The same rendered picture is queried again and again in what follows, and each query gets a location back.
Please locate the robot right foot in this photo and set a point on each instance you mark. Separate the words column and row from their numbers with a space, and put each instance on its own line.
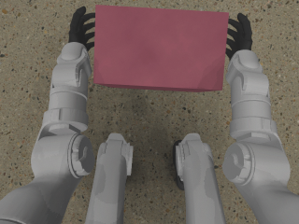
column 180, row 184

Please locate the robot left hand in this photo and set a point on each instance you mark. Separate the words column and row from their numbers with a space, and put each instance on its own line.
column 78, row 28

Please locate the right robot upper arm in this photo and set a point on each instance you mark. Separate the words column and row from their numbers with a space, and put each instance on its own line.
column 261, row 174

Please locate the robot left forearm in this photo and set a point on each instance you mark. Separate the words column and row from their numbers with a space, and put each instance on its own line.
column 68, row 93

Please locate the carton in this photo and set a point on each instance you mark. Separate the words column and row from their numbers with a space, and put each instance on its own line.
column 160, row 49

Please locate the robot right forearm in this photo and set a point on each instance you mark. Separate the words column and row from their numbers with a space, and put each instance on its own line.
column 250, row 101

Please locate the robot right hand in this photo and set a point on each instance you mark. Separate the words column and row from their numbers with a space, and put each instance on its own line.
column 242, row 35

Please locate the robot right thigh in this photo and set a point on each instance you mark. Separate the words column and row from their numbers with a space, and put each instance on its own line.
column 202, row 194

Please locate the left robot upper arm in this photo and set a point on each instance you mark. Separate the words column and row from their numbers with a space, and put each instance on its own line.
column 59, row 162

